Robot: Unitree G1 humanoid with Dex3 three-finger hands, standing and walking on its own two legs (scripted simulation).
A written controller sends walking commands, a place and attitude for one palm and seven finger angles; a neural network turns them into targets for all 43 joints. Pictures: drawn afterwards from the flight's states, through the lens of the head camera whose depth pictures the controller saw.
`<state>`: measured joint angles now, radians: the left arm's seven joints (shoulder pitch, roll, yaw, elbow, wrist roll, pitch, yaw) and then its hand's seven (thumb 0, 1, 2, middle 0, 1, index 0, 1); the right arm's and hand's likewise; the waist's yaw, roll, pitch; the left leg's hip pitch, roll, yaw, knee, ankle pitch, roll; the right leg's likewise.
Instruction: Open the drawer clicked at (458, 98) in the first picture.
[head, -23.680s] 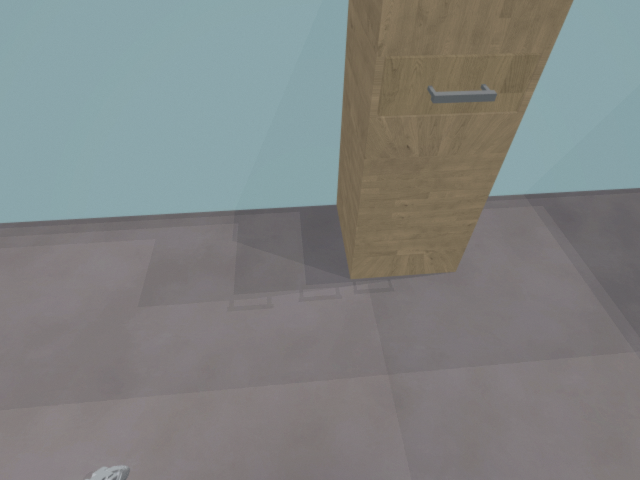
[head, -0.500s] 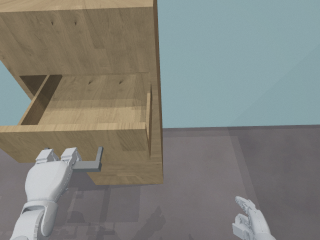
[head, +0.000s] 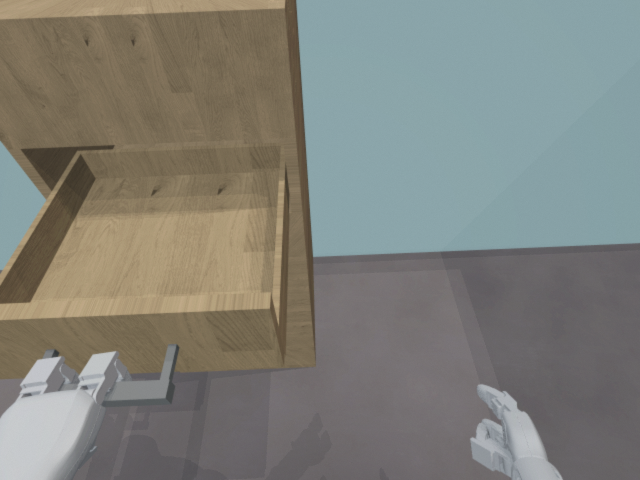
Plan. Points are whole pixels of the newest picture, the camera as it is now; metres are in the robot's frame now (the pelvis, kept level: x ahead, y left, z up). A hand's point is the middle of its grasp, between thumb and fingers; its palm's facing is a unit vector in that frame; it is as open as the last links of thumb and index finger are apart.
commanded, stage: pull the drawer open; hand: left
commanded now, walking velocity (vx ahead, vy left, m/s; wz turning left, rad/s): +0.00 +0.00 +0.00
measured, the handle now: (104, 375) +0.21 +0.27 +0.05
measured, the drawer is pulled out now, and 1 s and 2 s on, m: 0.29 0.30 0.30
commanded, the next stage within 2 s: open the thumb to release the handle in 0.22 s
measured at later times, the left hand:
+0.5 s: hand (80, 433) +0.16 +0.28 +0.03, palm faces +0.07 -0.03 -1.00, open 6.1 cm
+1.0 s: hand (85, 438) +0.16 +0.27 +0.03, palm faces +0.02 -0.06 -1.00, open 13.6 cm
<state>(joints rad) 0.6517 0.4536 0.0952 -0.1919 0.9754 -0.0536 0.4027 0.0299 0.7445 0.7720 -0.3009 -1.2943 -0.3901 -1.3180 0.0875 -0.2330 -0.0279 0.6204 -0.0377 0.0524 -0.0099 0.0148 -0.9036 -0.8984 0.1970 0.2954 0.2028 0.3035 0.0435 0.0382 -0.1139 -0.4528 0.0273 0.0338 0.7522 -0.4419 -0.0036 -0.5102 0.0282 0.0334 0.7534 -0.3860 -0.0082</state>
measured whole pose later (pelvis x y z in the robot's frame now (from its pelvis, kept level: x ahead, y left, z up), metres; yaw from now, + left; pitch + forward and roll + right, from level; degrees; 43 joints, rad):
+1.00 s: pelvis -0.02 +0.00 +0.00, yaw +3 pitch +6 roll +0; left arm 0.43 0.40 0.04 -0.07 1.02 -0.03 0.36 0.00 -0.45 0.32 -0.31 -1.21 -0.32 -1.21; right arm 0.09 -0.23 -0.02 0.64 -0.05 0.02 -0.05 0.01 -0.90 -0.90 0.20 0.30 0.20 0.30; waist 0.10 0.05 -0.07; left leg -0.44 0.01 -0.01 0.74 -0.41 -0.01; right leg -0.47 0.01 -0.01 0.73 -0.37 -0.01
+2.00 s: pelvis -0.01 +0.00 +0.02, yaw +4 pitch -1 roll +0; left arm 0.35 0.52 0.02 -0.30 0.91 0.04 0.10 0.00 -0.49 0.30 -0.35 -1.21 -0.43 -1.24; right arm 0.07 -0.24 0.03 0.64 -0.02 0.05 -0.06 0.02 -0.90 -0.90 0.20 0.30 0.20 0.30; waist 0.13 0.11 -0.02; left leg -0.21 -0.01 -0.03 0.53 -0.32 0.00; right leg -0.23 -0.01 -0.03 0.52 -0.28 0.00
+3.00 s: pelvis -0.03 -0.01 +0.03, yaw +5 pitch -3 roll +0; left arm 0.31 0.62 0.17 -0.43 0.75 0.08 -0.07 0.00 -0.49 0.30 -0.32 -1.20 -0.32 -1.20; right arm 0.10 -0.28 0.04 0.63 0.01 0.04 -0.03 0.02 -0.90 -0.90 0.20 0.30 0.20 0.30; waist 0.12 0.12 0.00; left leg -0.15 0.00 -0.04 0.47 -0.26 -0.01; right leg -0.17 0.00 -0.04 0.46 -0.23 -0.01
